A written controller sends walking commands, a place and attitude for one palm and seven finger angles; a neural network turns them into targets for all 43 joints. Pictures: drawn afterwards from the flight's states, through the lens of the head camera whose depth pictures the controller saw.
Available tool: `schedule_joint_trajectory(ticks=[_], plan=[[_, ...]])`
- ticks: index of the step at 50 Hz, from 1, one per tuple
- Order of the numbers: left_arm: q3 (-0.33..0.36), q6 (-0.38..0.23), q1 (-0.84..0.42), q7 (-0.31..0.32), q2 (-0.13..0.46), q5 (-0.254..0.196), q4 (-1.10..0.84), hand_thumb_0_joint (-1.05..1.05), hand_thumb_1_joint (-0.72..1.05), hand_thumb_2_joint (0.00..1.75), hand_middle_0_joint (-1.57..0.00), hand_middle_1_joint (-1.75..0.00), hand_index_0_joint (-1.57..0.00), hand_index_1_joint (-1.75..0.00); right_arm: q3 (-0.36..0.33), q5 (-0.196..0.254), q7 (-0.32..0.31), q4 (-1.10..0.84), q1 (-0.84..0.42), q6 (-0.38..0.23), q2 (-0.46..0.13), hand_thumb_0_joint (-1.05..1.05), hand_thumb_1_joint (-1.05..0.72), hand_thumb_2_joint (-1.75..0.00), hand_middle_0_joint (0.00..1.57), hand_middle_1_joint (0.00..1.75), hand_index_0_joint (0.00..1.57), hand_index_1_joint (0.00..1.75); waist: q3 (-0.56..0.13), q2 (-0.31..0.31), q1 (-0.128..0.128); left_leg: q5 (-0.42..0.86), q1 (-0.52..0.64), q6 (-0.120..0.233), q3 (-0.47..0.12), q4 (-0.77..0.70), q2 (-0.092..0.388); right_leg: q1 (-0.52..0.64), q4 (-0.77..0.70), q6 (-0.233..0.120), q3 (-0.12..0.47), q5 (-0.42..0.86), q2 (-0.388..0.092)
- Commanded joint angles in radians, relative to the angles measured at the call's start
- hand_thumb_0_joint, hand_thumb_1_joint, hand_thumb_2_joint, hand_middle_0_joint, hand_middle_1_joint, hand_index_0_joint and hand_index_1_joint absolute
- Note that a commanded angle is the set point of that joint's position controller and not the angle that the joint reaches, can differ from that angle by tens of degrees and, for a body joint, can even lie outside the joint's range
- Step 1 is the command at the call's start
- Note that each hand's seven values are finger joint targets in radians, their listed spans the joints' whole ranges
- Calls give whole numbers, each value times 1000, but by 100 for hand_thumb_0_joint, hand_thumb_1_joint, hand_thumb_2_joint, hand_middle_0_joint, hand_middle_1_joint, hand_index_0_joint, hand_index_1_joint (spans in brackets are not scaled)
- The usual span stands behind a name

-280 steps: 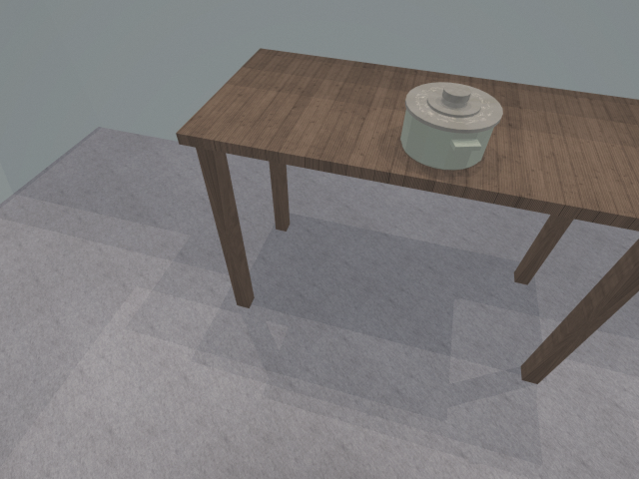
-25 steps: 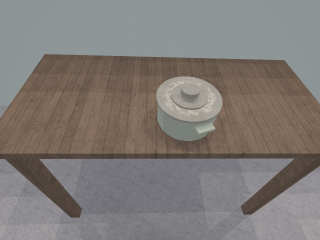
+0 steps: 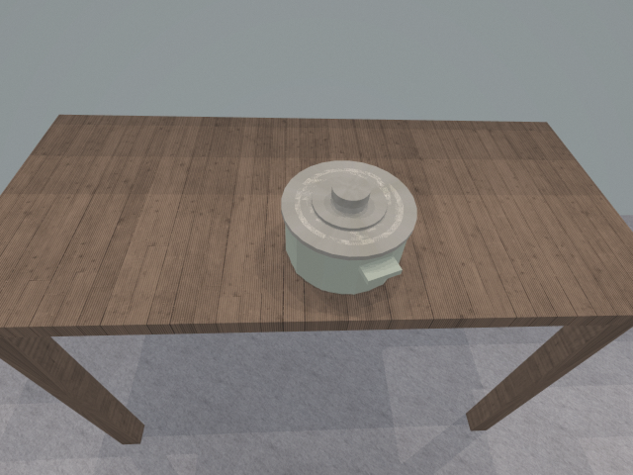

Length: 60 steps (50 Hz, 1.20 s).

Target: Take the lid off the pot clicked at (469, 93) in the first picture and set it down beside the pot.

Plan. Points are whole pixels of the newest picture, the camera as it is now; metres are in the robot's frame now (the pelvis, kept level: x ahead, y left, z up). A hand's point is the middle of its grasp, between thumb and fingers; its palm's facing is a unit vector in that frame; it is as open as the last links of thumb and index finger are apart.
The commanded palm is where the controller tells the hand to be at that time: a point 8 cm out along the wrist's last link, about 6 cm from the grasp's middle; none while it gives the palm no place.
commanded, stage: look again from close up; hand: left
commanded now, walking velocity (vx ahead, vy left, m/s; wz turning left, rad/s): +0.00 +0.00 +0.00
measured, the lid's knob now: (350, 191) +0.47 -0.01 +0.11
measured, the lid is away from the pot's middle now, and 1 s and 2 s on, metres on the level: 0.00 0.00 0.00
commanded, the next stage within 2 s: shuffle to correct the standing spot in 0.90 s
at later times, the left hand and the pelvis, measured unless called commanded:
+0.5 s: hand out of the picture -0.02 +0.10 -0.18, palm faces +0.07 -0.99 -0.12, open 7.3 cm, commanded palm none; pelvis +0.02 -0.03 +0.00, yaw +1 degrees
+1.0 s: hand out of the picture -0.03 +0.08 -0.18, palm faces +0.07 -0.99 -0.12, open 7.4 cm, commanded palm none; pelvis +0.01 -0.05 +0.00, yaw +1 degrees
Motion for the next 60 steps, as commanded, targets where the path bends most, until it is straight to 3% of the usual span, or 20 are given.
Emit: schedule_joint_trajectory(ticks=[1,9,16,34,39,49,55,60], plan=[[1,-17,121,1,43,-2,-7,0,90,90,-20,-30,-20,-30,-21,0,-10,-5,113,-9,-101,0,-90,-90,20,30,20,30,40,3,4,457,7,-129,-197,-19,255,-14,-64,-60,97,229,-86],[-3,-27,125,1,45,-5,-1,0,90,90,-20,-30,-20,-30,-14,1,-15,13,119,-13,-85,0,-90,-90,20,30,20,30,35,51,-2,545,41,-116,-188,0,256,8,-73,-71,97,308,-90],[-7,-32,126,-1,40,-4,0,0,90,90,-20,-30,-20,-30,-14,2,-13,19,103,-12,-86,0,-90,-90,20,30,20,30,70,24,-3,455,13,-106,-185,-9,252,18,-93,-77,98,331,-95],[-10,-46,145,-3,43,-5,-6,0,90,90,-20,-30,-20,-30,-9,3,-9,29,90,-15,-80,0,-90,-90,20,30,20,30,61,14,0,377,9,-103,-175,-22,248,51,-122,-79,106,365,-100],[-10,-44,144,-4,42,-5,-6,0,90,90,-20,-30,-20,-30,-6,2,-9,31,92,-12,-73,0,-90,-90,20,30,20,30,81,37,0,344,-8,-104,-172,-29,247,43,-128,-80,108,331,-97],[-11,-49,155,-5,43,-5,-8,0,90,90,-20,-30,-20,-30,-6,4,-6,30,93,-14,-70,0,-90,-90,20,30,20,30,75,19,2,301,-19,-104,-170,-28,244,53,-137,-81,112,341,-99],[-16,-42,157,-7,38,-7,-7,0,90,90,-20,-30,-20,-30,-8,5,-1,31,80,-12,-57,0,-90,-90,20,30,20,30,100,-5,-2,261,-55,-95,-196,-39,253,43,-136,-61,70,261,-78],[-15,-34,170,-6,35,-6,-5,0,90,90,-20,-30,-20,-30,-16,4,0,28,63,-8,-56,0,-90,-90,20,30,20,30,97,30,-1,262,-74,-86,-227,-38,262,38,-123,-51,37,226,-75]])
